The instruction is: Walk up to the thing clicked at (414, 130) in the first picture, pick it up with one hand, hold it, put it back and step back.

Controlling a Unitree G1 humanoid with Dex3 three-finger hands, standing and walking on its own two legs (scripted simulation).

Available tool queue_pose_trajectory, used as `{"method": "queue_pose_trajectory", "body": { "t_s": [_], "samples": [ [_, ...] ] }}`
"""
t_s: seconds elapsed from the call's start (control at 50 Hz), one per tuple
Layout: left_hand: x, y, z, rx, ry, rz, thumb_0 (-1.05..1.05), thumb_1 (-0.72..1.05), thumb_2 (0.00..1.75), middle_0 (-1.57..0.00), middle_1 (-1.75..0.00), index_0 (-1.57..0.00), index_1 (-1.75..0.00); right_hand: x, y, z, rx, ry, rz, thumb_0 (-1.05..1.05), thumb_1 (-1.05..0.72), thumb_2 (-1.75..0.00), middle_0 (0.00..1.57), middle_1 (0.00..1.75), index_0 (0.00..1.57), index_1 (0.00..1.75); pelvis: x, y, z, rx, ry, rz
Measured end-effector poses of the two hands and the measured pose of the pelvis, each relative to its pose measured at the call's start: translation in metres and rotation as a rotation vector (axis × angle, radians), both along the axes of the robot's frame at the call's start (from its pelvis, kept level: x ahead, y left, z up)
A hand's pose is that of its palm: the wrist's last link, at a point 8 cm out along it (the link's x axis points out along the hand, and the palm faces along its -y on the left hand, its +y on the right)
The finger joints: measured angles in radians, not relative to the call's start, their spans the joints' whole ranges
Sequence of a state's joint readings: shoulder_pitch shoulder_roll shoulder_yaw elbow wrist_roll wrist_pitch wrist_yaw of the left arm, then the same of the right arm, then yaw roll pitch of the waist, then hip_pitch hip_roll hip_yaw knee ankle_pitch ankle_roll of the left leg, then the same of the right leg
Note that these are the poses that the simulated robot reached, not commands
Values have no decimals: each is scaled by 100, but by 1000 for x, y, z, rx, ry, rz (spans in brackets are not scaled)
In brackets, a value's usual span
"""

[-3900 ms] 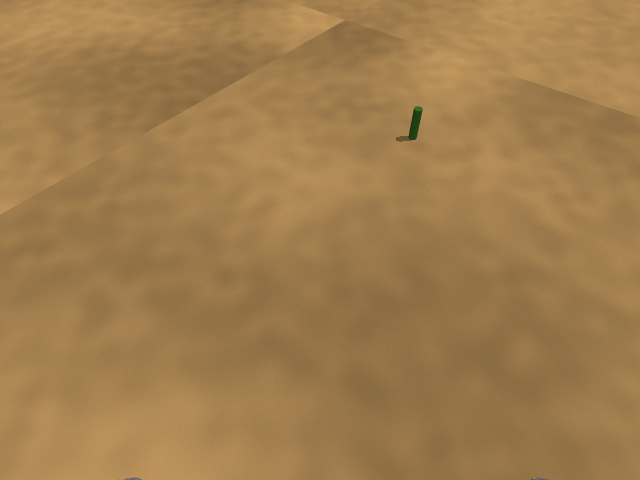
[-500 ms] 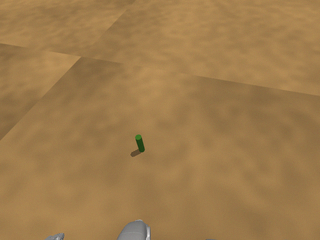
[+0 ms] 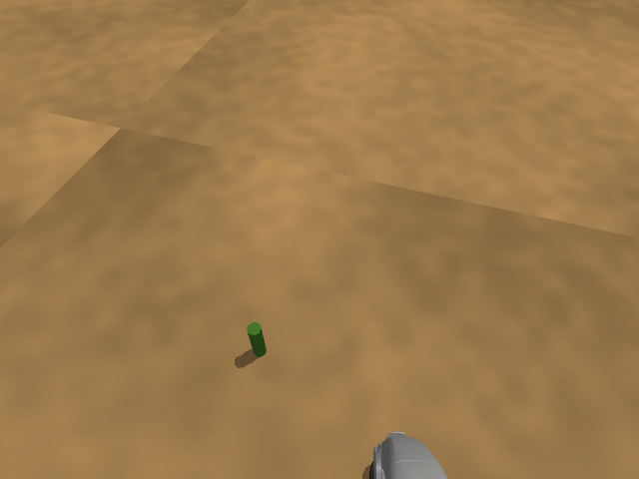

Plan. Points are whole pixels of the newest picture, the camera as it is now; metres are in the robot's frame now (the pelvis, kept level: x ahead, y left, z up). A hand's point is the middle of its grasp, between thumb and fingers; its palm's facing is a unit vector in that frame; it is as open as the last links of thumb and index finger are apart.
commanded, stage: walk up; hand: left
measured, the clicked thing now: (257, 340) +0.58 +0.19 -0.69
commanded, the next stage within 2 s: none
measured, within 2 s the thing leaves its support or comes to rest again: neither
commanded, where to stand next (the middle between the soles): +0.25 -0.01 m, yaw +0 degrees
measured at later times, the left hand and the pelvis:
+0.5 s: hand (127, 442) +0.19 +0.29 -0.16, palm faces -0.01 -0.92 -0.39, open 7.3 cm; pelvis +0.15 +0.01 -0.02, yaw +1 degrees
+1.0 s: hand (155, 383) +0.28 +0.27 -0.16, palm faces -0.05 -0.93 -0.36, open 7.3 cm; pelvis +0.21 +0.01 -0.01, yaw -1 degrees
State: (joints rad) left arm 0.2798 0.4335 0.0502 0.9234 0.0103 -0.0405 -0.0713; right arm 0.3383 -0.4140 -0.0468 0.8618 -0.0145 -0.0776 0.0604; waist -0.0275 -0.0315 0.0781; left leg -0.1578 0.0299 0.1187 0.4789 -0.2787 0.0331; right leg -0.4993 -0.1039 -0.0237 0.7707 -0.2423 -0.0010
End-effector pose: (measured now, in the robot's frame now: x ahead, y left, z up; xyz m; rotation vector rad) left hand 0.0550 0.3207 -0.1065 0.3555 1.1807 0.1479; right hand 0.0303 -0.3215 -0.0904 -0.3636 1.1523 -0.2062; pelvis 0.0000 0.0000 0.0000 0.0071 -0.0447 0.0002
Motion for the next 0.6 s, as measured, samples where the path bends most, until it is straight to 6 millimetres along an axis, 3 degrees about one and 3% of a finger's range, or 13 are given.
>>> {"method": "queue_pose_trajectory", "body": {
  "t_s": [0.08,0.18,0.3,0.44,0.52,0.6],
  "samples": [
    [44,-10,7,34,-27,-13,0,91,90,-20,-30,-20,-30,20,-14,-17,24,35,-21,0,-90,-90,21,30,20,30,34,-12,-6,9,5,-2],
    [88,-24,10,74,-112,-1,0,91,90,-20,-30,-20,-30,64,-25,-42,42,64,-9,1,-90,-90,21,30,20,30,69,-27,-18,-7,-9,0],
    [107,-30,21,64,-115,23,0,91,90,-20,-30,-21,-30,130,-15,-35,70,16,40,1,-90,-90,20,29,20,30,101,-24,-7,-17,-9,8],
    [120,-6,6,53,-53,43,0,90,90,-20,-30,-21,-30,190,3,-23,35,-12,73,0,-90,-90,20,29,20,30,139,-6,-9,-28,-3,11],
    [136,13,-20,36,-17,61,0,90,90,-20,-30,-21,-30,215,18,-23,-14,-44,70,0,-90,-90,20,29,20,30,158,13,-22,-18,-6,14],
    [155,17,-28,19,13,50,0,91,90,-20,-30,-20,-30,225,30,-14,-15,-65,50,0,-90,-90,20,29,20,30,169,19,-19,-19,-12,-1]
  ]
}}
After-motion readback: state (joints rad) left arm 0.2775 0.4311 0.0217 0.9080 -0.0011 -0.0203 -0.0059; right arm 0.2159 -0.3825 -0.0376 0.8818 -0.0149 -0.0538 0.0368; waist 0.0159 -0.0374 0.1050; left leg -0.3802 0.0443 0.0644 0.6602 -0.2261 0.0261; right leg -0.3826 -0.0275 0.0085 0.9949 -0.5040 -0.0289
